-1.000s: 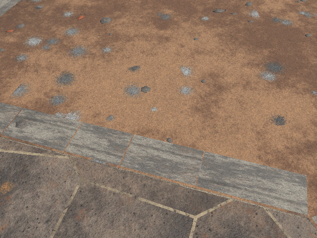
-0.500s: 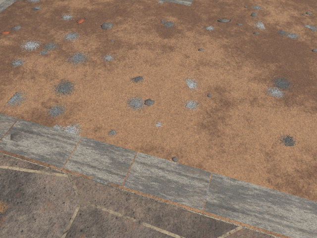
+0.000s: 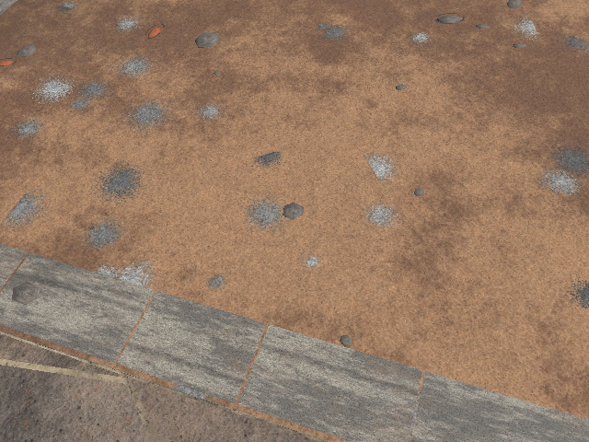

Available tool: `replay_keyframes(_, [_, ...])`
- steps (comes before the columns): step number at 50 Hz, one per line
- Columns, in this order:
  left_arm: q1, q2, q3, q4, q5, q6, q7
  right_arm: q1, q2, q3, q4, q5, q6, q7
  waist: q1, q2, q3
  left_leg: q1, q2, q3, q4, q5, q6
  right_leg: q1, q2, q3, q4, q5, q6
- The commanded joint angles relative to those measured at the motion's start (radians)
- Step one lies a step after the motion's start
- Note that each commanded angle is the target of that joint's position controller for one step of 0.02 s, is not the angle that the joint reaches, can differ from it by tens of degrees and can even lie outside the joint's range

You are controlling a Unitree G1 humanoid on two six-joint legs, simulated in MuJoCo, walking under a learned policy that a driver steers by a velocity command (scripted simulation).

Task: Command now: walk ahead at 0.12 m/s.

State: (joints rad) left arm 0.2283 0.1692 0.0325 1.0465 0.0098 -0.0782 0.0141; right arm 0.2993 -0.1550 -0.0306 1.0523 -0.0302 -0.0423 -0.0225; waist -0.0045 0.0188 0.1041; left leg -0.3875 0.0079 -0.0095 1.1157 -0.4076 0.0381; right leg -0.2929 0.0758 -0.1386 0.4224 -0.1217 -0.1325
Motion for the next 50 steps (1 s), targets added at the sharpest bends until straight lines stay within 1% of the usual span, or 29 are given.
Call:
replay_keyframes(1, [0.056, 0.051, -0.013, -0.016, 0.013, -0.023, 0.002, 0.229, 0.022, 0.006, 0.044, 0.000, 0.045, -0.001, -0.070, -0.056, -0.123, 0.165, 0.019, -0.001, -0.159, 0.028, -0.013, -0.031, -0.278, 0.174, -0.160, 0.630, -0.098])
replay_keyframes(2, [0.064, 0.064, -0.014, -0.014, 0.017, -0.022, 0.001, 0.201, 0.014, 0.008, 0.039, 0.001, 0.053, -0.006, -0.065, -0.075, -0.123, 0.162, 0.017, 0.007, -0.233, 0.031, -0.014, -0.022, -0.271, 0.167, -0.161, 0.583, -0.088])
replay_keyframes(3, [0.078, 0.073, -0.016, -0.012, 0.018, -0.018, 0.001, 0.168, 0.002, 0.008, 0.033, 0.002, 0.059, -0.011, -0.053, -0.091, -0.125, 0.158, 0.017, 0.013, -0.295, 0.038, -0.015, -0.010, -0.267, 0.172, -0.165, 0.497, -0.079])
replay_keyframes(5, [0.108, 0.084, -0.017, -0.007, 0.014, -0.004, 0.003, 0.120, -0.020, 0.008, 0.029, 0.006, 0.069, -0.015, -0.029, -0.117, -0.131, 0.165, 0.017, 0.024, -0.371, 0.066, -0.019, -0.003, -0.264, 0.197, -0.191, 0.246, -0.066])
replay_keyframes(6, [0.116, 0.084, -0.017, -0.006, 0.012, 0.005, 0.005, 0.096, -0.024, 0.010, 0.027, 0.008, 0.071, -0.015, -0.019, -0.120, -0.121, 0.170, 0.020, 0.027, -0.399, 0.080, -0.020, -0.013, -0.265, 0.214, -0.209, 0.106, -0.062])
replay_keyframes(7, [0.120, 0.081, -0.018, -0.005, 0.010, 0.013, 0.006, 0.073, -0.025, 0.012, 0.025, 0.009, 0.071, -0.014, -0.012, -0.117, -0.101, 0.175, 0.021, 0.028, -0.429, 0.089, -0.021, -0.030, -0.267, 0.232, -0.225, -0.027, -0.060])
replay_keyframes(8, [0.119, 0.078, -0.018, -0.005, 0.008, 0.020, 0.008, 0.058, -0.013, 0.015, 0.025, 0.008, 0.069, -0.012, -0.009, -0.111, -0.078, 0.185, 0.022, 0.030, -0.466, 0.096, -0.022, -0.048, -0.267, 0.249, -0.235, -0.135, -0.056])
replay_keyframes(10, [0.107, 0.070, -0.021, -0.007, 0.000, 0.032, 0.013, 0.069, 0.001, 0.024, 0.041, 0.006, 0.059, -0.013, -0.023, -0.071, -0.038, 0.246, 0.024, 0.038, -0.612, 0.164, -0.018, -0.081, -0.259, 0.262, -0.220, -0.241, -0.030])
replay_keyframes(11, [0.128, 0.064, -0.022, 0.000, 0.001, 0.034, 0.014, 0.071, -0.007, 0.027, 0.043, 0.005, 0.050, -0.015, -0.019, -0.041, -0.023, 0.276, 0.049, 0.006, -0.698, 0.217, -0.017, -0.088, -0.248, 0.267, -0.212, -0.256, 0.000])
replay_keyframes(12, [0.144, 0.056, -0.023, 0.002, 0.001, 0.033, 0.014, 0.093, -0.029, 0.026, 0.048, 0.000, 0.038, -0.019, -0.011, -0.019, -0.021, 0.303, 0.103, -0.049, -0.740, 0.258, -0.013, -0.085, -0.228, 0.264, -0.189, -0.233, 0.027])
replay_keyframes(13, [0.199, 0.024, -0.024, 0.011, -0.009, 0.035, 0.010, 0.070, -0.063, 0.022, 0.053, 0.012, 0.030, -0.019, 0.039, 0.053, 0.005, 0.239, 0.122, -0.086, -0.736, 0.265, 0.003, -0.050, -0.168, 0.220, -0.186, -0.160, 0.048])
replay_keyframes(14, [0.194, 0.023, -0.024, 0.024, -0.007, 0.038, 0.011, 0.070, -0.040, 0.025, 0.062, 0.024, 0.025, -0.015, 0.025, 0.073, 0.003, 0.156, 0.111, -0.082, -0.763, 0.227, 0.003, 0.053, -0.149, 0.187, -0.152, -0.088, 0.054])
replay_keyframes(15, [0.192, 0.034, -0.020, 0.026, -0.004, 0.040, 0.013, 0.071, -0.025, 0.030, 0.065, 0.025, 0.018, -0.013, 0.026, 0.070, -0.009, 0.126, 0.105, -0.077, -0.782, 0.226, -0.003, 0.118, -0.154, 0.184, -0.129, -0.044, 0.054])
replay_keyframes(17, [0.187, 0.039, -0.018, 0.033, -0.002, 0.043, 0.014, 0.068, -0.027, 0.031, 0.067, 0.026, 0.013, -0.017, 0.029, 0.053, -0.027, 0.139, 0.099, -0.069, -0.794, 0.254, -0.007, 0.156, -0.163, 0.185, -0.113, 0.000, 0.050])
replay_keyframes(20, [0.178, 0.023, -0.023, 0.042, -0.002, 0.042, 0.016, 0.081, -0.031, 0.031, 0.073, 0.026, 0.012, -0.020, 0.025, 0.010, -0.033, 0.171, 0.101, -0.068, -0.793, 0.289, 0.000, 0.156, -0.168, 0.183, -0.112, 0.025, 0.055])
replay_keyframes(23, [0.172, 0.018, -0.024, 0.052, -0.003, 0.043, 0.020, 0.094, -0.027, 0.032, 0.081, 0.024, 0.012, -0.021, 0.019, -0.003, -0.033, 0.185, 0.101, -0.066, -0.794, 0.310, 0.004, 0.161, -0.169, 0.180, -0.110, 0.039, 0.059])
replay_keyframes(34, [0.175, 0.011, -0.028, 0.083, -0.004, 0.050, 0.029, 0.117, -0.019, 0.035, 0.099, 0.022, 0.016, -0.024, 0.011, -0.010, -0.026, 0.219, 0.099, -0.058, -0.793, 0.353, 0.010, 0.161, -0.175, 0.180, -0.099, 0.074, 0.067])
replay_keyframes(50, [0.192, -0.001, -0.033, 0.110, -0.003, 0.053, 0.032, 0.123, -0.014, 0.038, 0.111, 0.023, 0.022, -0.025, 0.009, -0.012, -0.009, 0.224, 0.094, -0.054, -0.802, 0.328, 0.013, 0.150, -0.179, 0.185, -0.105, 0.057, 0.071])
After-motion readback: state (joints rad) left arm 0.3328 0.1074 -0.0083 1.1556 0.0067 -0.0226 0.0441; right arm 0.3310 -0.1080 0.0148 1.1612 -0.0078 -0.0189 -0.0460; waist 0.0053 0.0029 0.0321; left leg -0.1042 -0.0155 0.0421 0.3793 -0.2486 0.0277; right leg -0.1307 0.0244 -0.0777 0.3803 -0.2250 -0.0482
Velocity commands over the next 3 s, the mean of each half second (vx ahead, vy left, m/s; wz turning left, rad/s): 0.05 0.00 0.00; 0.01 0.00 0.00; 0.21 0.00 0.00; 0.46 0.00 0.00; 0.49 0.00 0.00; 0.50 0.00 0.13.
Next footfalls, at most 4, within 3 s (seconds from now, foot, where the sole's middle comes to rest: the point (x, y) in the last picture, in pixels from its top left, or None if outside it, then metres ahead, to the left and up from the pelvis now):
0.24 left None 0.10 0.14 -0.77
1.48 left None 0.20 0.17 -0.77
1.94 right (313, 392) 0.55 0.00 -0.77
2.50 left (246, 273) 0.87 0.17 -0.77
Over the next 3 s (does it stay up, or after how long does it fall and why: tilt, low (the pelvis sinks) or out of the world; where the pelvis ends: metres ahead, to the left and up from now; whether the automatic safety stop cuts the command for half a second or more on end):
stays up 0.97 0.08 0.00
